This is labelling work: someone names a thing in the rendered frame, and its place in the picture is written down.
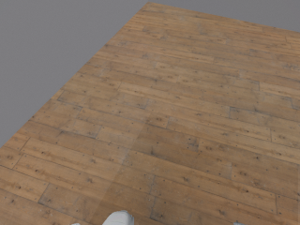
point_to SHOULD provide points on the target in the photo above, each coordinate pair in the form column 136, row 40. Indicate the robot left thigh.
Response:
column 119, row 218

